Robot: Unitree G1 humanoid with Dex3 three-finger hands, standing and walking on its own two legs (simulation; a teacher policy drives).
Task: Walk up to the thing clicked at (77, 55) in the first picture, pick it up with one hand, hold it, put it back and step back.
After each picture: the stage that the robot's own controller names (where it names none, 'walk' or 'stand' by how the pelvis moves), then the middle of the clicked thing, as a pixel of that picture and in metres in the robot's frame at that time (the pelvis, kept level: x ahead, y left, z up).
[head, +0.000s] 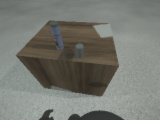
stand; (79, 51) +0.55 +0.14 +0.04
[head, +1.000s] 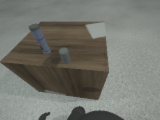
walk; (65, 56) +0.45 +0.25 +0.06
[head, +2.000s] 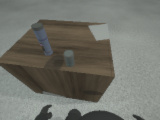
stand; (69, 58) +0.43 +0.20 +0.06
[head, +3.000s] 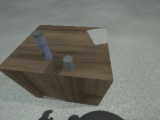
stand; (68, 63) +0.41 +0.20 +0.04
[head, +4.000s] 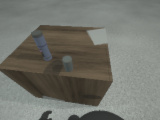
stand; (68, 63) +0.41 +0.20 +0.04
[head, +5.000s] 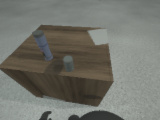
stand; (68, 63) +0.41 +0.20 +0.04
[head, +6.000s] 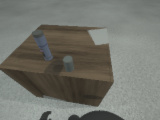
stand; (68, 64) +0.40 +0.20 +0.04
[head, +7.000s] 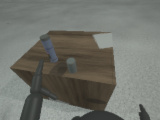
rise first; (71, 65) +0.40 +0.20 +0.04
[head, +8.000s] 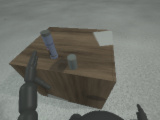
go down; (72, 62) +0.43 +0.19 +0.05
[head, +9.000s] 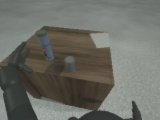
go down; (70, 64) +0.41 +0.19 +0.05
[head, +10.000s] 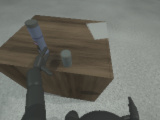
close in; (66, 59) +0.42 +0.19 +0.06
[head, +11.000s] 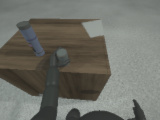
close; (63, 58) +0.42 +0.20 +0.08
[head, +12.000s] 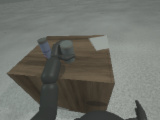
lift; (67, 52) +0.34 +0.16 +0.26
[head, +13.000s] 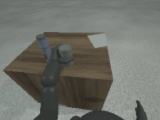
lift; (66, 55) +0.34 +0.17 +0.22
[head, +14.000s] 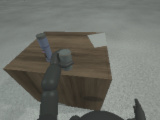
hold; (66, 60) +0.33 +0.18 +0.19
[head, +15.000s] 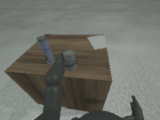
hold; (70, 60) +0.35 +0.16 +0.18
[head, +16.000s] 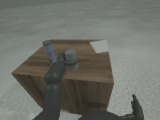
crouch; (71, 59) +0.34 +0.15 +0.21
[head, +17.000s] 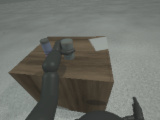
crouch; (68, 49) +0.38 +0.17 +0.25
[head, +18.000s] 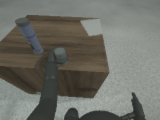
lower; (61, 57) +0.43 +0.21 +0.08
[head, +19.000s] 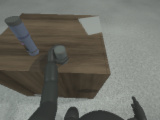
lower; (61, 55) +0.42 +0.20 +0.10
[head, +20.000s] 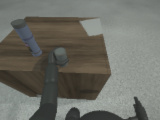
lower; (61, 57) +0.41 +0.21 +0.09
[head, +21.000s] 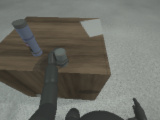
lower; (61, 58) +0.41 +0.21 +0.09
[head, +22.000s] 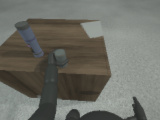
loosen; (61, 58) +0.41 +0.21 +0.09
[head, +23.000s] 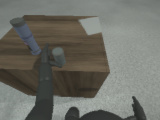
withdraw; (59, 57) +0.42 +0.22 +0.09
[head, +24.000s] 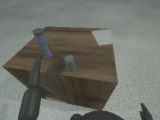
sink last; (70, 63) +0.40 +0.20 +0.07
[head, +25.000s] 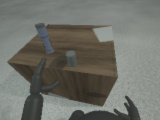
stand; (71, 59) +0.43 +0.20 +0.08
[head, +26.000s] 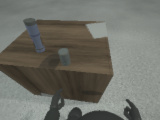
stand; (64, 57) +0.42 +0.22 +0.10
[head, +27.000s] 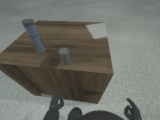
stand; (65, 56) +0.43 +0.21 +0.10
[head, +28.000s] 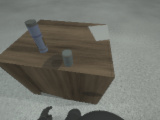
stand; (67, 58) +0.42 +0.21 +0.08
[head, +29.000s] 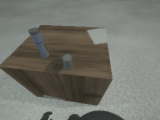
stand; (68, 62) +0.42 +0.21 +0.04
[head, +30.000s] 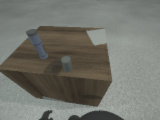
stand; (67, 64) +0.40 +0.21 +0.04
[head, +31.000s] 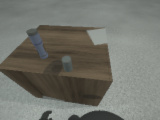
walk; (67, 64) +0.40 +0.21 +0.04
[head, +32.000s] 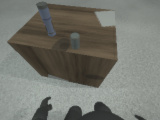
walk; (75, 41) +0.56 +0.17 +0.06
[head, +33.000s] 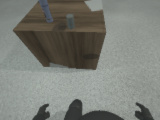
walk; (70, 21) +0.80 +0.28 +0.07
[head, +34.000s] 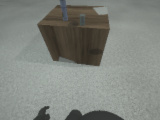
stand; (82, 20) +1.05 +0.21 +0.06
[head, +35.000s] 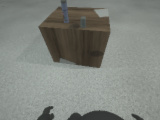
stand; (83, 22) +1.03 +0.18 +0.04
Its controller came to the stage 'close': yes
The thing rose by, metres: 0.23
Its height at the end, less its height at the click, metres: +0.00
